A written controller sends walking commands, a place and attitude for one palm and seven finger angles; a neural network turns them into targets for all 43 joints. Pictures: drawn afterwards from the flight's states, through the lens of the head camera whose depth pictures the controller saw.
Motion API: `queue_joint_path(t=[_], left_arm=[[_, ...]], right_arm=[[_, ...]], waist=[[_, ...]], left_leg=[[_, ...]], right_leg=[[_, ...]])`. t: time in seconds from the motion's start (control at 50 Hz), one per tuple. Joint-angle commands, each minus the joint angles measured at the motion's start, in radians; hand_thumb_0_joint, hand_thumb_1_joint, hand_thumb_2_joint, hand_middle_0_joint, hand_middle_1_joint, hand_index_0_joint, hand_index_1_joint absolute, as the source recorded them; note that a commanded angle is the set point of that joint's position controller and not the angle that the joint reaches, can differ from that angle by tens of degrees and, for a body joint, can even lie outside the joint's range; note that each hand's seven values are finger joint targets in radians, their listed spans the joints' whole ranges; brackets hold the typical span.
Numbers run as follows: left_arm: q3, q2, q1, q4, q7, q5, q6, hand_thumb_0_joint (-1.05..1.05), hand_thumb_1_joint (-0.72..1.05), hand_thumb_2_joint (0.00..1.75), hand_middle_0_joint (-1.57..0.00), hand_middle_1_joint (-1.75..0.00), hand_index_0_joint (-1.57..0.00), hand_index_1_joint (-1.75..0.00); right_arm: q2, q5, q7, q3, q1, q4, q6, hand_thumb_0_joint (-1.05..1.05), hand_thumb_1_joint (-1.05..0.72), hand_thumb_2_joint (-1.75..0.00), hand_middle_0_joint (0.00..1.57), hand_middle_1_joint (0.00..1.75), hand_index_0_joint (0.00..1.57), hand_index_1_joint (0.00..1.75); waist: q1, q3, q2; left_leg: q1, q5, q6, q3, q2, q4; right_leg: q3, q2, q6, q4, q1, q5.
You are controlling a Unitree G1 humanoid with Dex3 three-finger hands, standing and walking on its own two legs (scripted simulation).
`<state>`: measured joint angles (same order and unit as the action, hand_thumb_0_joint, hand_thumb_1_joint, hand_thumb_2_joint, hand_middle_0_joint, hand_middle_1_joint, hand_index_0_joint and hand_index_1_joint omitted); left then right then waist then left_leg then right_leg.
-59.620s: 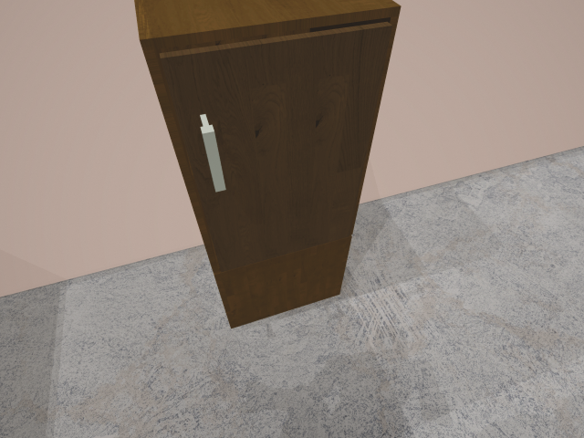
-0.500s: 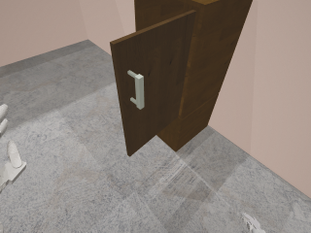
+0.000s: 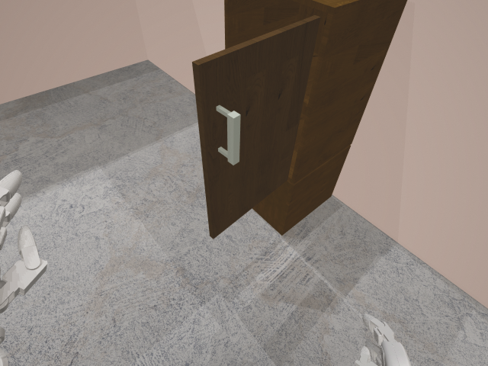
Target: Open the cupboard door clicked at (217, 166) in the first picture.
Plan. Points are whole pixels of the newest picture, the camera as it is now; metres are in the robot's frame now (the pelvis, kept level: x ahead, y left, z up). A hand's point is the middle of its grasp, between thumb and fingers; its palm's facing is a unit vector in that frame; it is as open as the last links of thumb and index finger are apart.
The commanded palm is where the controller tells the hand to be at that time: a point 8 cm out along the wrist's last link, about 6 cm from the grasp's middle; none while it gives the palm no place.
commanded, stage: let the arm hang, fingers relaxed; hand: left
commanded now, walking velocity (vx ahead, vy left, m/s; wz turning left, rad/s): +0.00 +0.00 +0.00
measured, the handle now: (227, 135) +0.57 +0.09 +0.06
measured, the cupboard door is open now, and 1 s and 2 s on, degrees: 94 94 94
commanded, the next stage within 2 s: look to check the result in 1.12 s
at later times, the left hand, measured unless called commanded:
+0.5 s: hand out of the picture -0.06 +0.17 -0.18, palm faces +0.05 -0.98 -0.17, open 7.2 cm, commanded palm none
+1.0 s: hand out of the picture +0.03 +0.16 -0.18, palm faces +0.06 -0.98 -0.20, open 7.3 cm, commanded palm none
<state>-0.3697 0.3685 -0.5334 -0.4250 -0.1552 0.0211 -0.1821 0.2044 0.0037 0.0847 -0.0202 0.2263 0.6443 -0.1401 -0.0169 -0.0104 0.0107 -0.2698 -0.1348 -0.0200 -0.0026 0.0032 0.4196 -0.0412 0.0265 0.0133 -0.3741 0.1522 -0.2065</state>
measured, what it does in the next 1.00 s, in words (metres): stands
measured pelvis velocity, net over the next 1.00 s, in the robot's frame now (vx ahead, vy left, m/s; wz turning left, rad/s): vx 0.02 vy -0.02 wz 0.03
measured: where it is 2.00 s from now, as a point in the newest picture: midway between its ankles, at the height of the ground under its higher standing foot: outside the picture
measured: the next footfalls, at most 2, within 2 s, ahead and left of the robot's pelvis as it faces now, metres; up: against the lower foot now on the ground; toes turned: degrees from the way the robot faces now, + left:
none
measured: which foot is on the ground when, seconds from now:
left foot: down 0.00-1.00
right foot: down 0.00-1.00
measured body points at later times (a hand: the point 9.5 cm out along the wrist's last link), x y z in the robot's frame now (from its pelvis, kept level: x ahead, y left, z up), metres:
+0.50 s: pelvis +0.00 -0.01 +0.00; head +0.03 +0.01 +0.44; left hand -0.06 +0.22 -0.17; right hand -0.01 -0.26 -0.15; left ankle +0.06 +0.10 -0.74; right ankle +0.00 -0.11 -0.74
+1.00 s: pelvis +0.02 -0.02 +0.00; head +0.02 -0.02 +0.45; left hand +0.03 +0.21 -0.16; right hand +0.02 -0.23 -0.17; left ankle +0.06 +0.10 -0.74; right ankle +0.00 -0.11 -0.74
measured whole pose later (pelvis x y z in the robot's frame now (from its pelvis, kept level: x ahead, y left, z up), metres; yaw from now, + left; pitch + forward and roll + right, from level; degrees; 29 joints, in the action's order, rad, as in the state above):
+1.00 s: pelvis +0.02 -0.02 +0.00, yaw +1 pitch -2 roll +0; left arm -0.01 0.14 -0.25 1.12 -0.04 0.00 0.00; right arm 0.14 0.02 0.03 0.00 0.27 1.14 0.02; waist 0.01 -0.03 0.01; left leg -0.24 -0.16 0.00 0.02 -0.01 0.43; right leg -0.07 0.02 0.04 -0.43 0.13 -0.27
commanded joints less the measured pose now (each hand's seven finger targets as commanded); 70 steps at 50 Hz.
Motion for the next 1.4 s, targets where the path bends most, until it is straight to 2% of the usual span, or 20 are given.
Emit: queue_joint_path(t=[0.0, 0.02, 0.04, 0.06, 0.1, 0.14, 0.18, 0.24, 0.34, 0.4, 0.44, 0.46, 0.52, 0.7, 0.72, 0.84, 0.94, 1.04, 1.06, 1.38], left_arm=[[0.262, 0.016, 0.11, 0.584, 0.13, -0.069, 0.088, 0.0, 0.9, 0.9, -0.2, -0.3, -0.2, -0.3], [0.234, 0.023, 0.097, 0.619, 0.153, -0.053, 0.155, 0.0, 0.9, 0.9, -0.2, -0.3, -0.2, -0.3], [0.246, 0.013, 0.129, 0.637, 0.156, -0.052, 0.168, 0.0, 0.9, 0.9, -0.2, -0.3, -0.2, -0.3], [0.254, 0.022, 0.157, 0.679, 0.157, -0.058, 0.167, 0.0, 0.9, 0.9, -0.2, -0.3, -0.2, -0.3], [0.264, 0.052, 0.21, 0.787, 0.159, -0.06, 0.167, 0.0, 0.9, 0.9, -0.2, -0.3, -0.2, -0.3], [0.275, 0.076, 0.277, 0.919, 0.156, -0.057, 0.17, 0.0, 0.9, 0.9, -0.2, -0.3, -0.2, -0.3], [0.3, 0.064, 0.315, 1.044, 0.149, -0.051, 0.181, 0.0, 0.9, 0.9, -0.2, -0.3, -0.2, -0.3], [0.32, 0.049, 0.314, 1.205, 0.144, -0.043, 0.186, 0.0, 0.9, 0.9, -0.2, -0.3, -0.2, -0.3], [0.327, -0.005, 0.254, 1.396, 0.14, -0.032, 0.178, 0.0, 0.9, 0.9, -0.2, -0.3, -0.2, -0.3], [0.332, -0.024, 0.232, 1.465, 0.139, -0.029, 0.176, 0.0, 0.9, 0.9, -0.2, -0.3, -0.2, -0.3], [0.335, -0.039, 0.219, 1.498, 0.137, -0.028, 0.175, 0.0, 0.9, 0.9, -0.2, -0.3, -0.2, -0.3], [0.337, -0.045, 0.208, 1.51, 0.135, -0.028, 0.175, 0.0, 0.9, 0.9, -0.2, -0.3, -0.2, -0.3], [0.341, -0.067, 0.191, 1.538, 0.131, -0.027, 0.18, 0.0, 0.9, 0.9, -0.2, -0.3, -0.2, -0.3], [0.343, -0.108, 0.164, 1.551, 0.119, -0.028, 0.178, 0.0, 0.9, 0.9, -0.2, -0.3, -0.2, -0.3], [0.343, -0.112, 0.166, 1.55, 0.119, -0.027, 0.177, 0.0, 0.9, 0.9, -0.2, -0.3, -0.2, -0.3], [0.341, -0.115, 0.185, 1.542, 0.115, -0.026, 0.176, 0.0, 0.9, 0.9, -0.2, -0.3, -0.2, -0.3], [0.336, -0.119, 0.199, 1.536, 0.115, -0.025, 0.174, 0.0, 0.9, 0.9, -0.2, -0.3, -0.2, -0.3], [0.335, -0.118, 0.203, 1.537, 0.117, -0.024, 0.174, 0.0, 0.9, 0.9, -0.2, -0.3, -0.2, -0.3], [0.335, -0.117, 0.203, 1.535, 0.117, -0.025, 0.173, 0.0, 0.9, 0.9, -0.2, -0.3, -0.2, -0.3], [0.337, -0.118, 0.2, 1.548, 0.116, -0.025, 0.169, 0.0, 0.9, 0.9, -0.2, -0.3, -0.2, -0.3]], right_arm=[[0.312, 0.0, -0.084, 0.102, -0.143, 0.111, -0.066, 0.0, -0.9, -0.9, 0.2, 0.3, 0.2, 0.3], [0.259, -0.011, -0.086, 0.099, -0.064, 0.106, 0.009, 0.0, -0.9, -0.9, 0.2, 0.3, 0.2, 0.3], [0.251, -0.002, -0.084, 0.091, -0.056, 0.1, 0.034, 0.0, -0.9, -0.9, 0.2, 0.3, 0.2, 0.3], [0.253, 0.003, -0.081, 0.087, -0.059, 0.092, 0.05, 0.0, -0.9, -0.9, 0.2, 0.3, 0.2, 0.3], [0.266, 0.014, -0.082, 0.08, -0.084, 0.108, 0.071, 0.0, -0.9, -0.9, 0.2, 0.3, 0.2, 0.3], [0.264, 0.019, -0.085, 0.075, -0.089, 0.142, 0.093, 0.0, -0.9, -0.9, 0.2, 0.3, 0.2, 0.3], [0.229, 0.025, -0.086, 0.061, -0.09, 0.18, 0.118, 0.0, -0.9, -0.9, 0.2, 0.3, 0.2, 0.3], [0.197, 0.026, -0.082, 0.047, -0.075, 0.236, 0.137, 0.0, -0.9, -0.9, 0.2, 0.3, 0.2, 0.3], [0.142, 0.021, -0.066, 0.042, -0.013, 0.332, 0.144, 0.0, -0.9, -0.9, 0.2, 0.3, 0.2, 0.3], [0.127, 0.017, -0.059, 0.045, 0.029, 0.375, 0.148, 0.0, -0.9, -0.9, 0.2, 0.3, 0.2, 0.3], [0.116, 0.016, -0.055, 0.046, 0.053, 0.401, 0.149, 0.0, -0.9, -0.9, 0.2, 0.3, 0.2, 0.3], [0.117, 0.013, -0.053, 0.047, 0.06, 0.405, 0.151, 0.0, -0.9, -0.9, 0.2, 0.3, 0.2, 0.3], [0.091, 0.015, -0.05, 0.046, 0.091, 0.43, 0.155, 0.0, -0.9, -0.9, 0.2, 0.3, 0.2, 0.3], [0.031, 0.017, -0.05, 0.041, 0.12, 0.459, 0.155, 0.0, -0.9, -0.9, 0.2, 0.3, 0.2, 0.3], [0.027, 0.016, -0.05, 0.041, 0.117, 0.462, 0.153, 0.0, -0.9, -0.9, 0.2, 0.3, 0.2, 0.3], [0.012, 0.019, -0.051, 0.034, 0.112, 0.478, 0.151, 0.0, -0.9, -0.9, 0.2, 0.3, 0.2, 0.3], [0.007, 0.021, -0.049, 0.034, 0.105, 0.479, 0.146, 0.0, -0.9, -0.9, 0.2, 0.3, 0.2, 0.3], [0.014, 0.019, -0.046, 0.034, 0.097, 0.473, 0.144, 0.0, -0.9, -0.9, 0.2, 0.3, 0.2, 0.3], [0.017, 0.017, -0.045, 0.035, 0.098, 0.469, 0.145, 0.0, -0.9, -0.9, 0.2, 0.3, 0.2, 0.3], [0.033, 0.015, -0.041, 0.037, 0.08, 0.473, 0.143, 0.0, -0.9, -0.9, 0.2, 0.3, 0.2, 0.3]], waist=[[0.055, -0.022, 0.094], [0.034, 0.061, 0.083], [0.029, 0.079, 0.04], [0.024, 0.085, -0.042], [0.013, 0.076, -0.132], [0.022, 0.062, -0.163], [0.027, 0.021, -0.057], [0.021, 0.004, 0.064], [0.02, 0.035, 0.137], [0.025, 0.018, 0.088], [0.027, -0.001, 0.084], [0.025, -0.013, 0.049], [0.028, -0.05, 0.035], [0.026, -0.071, -0.045], [0.025, -0.07, -0.026], [0.023, -0.098, -0.024], [0.02, -0.088, 0.025], [0.018, -0.076, 0.037], [0.018, -0.075, 0.007], [0.025, -0.06, -0.001]], left_leg=[[-0.101, 0.12, -0.016, 0.133, 0.108, 0.049], [-0.023, 0.201, -0.01, 0.098, 0.116, 0.057], [-0.045, 0.141, -0.031, 0.134, 0.132, 0.051], [-0.055, 0.143, -0.043, 0.158, 0.135, 0.042], [-0.092, 0.062, -0.054, 0.174, 0.123, 0.032], [-0.066, 0.011, -0.04, 0.151, 0.088, 0.047], [-0.043, -0.02, -0.029, 0.138, 0.074, 0.032], [-0.052, -0.102, -0.022, 0.148, 0.077, -0.041], [0.004, -0.108, -0.013, 0.13, 0.071, -0.05], [0.023, -0.105, -0.014, 0.126, 0.077, -0.048], [0.028, -0.091, -0.016, 0.123, 0.08, -0.053], [0.033, -0.087, -0.017, 0.124, 0.082, -0.049], [0.019, -0.122, -0.018, 0.128, 0.085, -0.07], [0.035, -0.034, -0.016, 0.094, 0.074, -0.05], [0.039, -0.011, -0.016, 0.094, 0.076, -0.05], [0.031, 0.019, -0.011, 0.089, 0.074, -0.056], [0.027, 0.039, -0.007, 0.089, 0.073, -0.057], [0.043, 0.054, -0.008, 0.093, 0.076, -0.058], [0.045, 0.057, -0.009, 0.092, 0.079, -0.054], [0.102, 0.1, -0.01, 0.084, 0.087, -0.052]], right_leg=[[0.022, -0.107, 0.019, -0.09, 0.132, 0.089], [0.061, -0.107, 0.02, -0.087, 0.125, 0.058], [0.047, -0.09, 0.028, -0.116, 0.136, -0.041], [0.05, -0.077, 0.033, -0.132, 0.113, -0.04], [0.069, -0.092, 0.043, -0.113, 0.08, -0.048], [0.101, -0.128, 0.062, -0.069, 0.102, -0.071], [0.118, -0.139, 0.07, -0.04, 0.133, -0.114], [0.113, -0.12, 0.056, -0.025, 0.097, -0.154], [0.115, -0.127, 0.059, 0.024, 0.06, -0.123], [0.103, -0.126, 0.059, 0.049, 0.065, -0.117], [0.094, -0.125, 0.059, 0.055, 0.071, -0.107], [0.088, -0.123, 0.058, 0.063, 0.078, -0.112], [0.077, -0.118, 0.055, 0.06, 0.092, -0.137], [0.076, -0.125, 0.048, 0.061, 0.098, -0.109], [0.073, -0.126, 0.046, 0.055, 0.094, -0.086], [0.07, -0.13, 0.043, 0.058, 0.083, -0.067], [0.07, -0.13, 0.043, 0.054, 0.052, -0.036], [0.071, -0.129, 0.043, 0.057, 0.036, -0.008], [0.069, -0.127, 0.043, 0.061, 0.033, -0.006], [0.072, -0.126, 0.041, 0.065, 0.028, 0.052]])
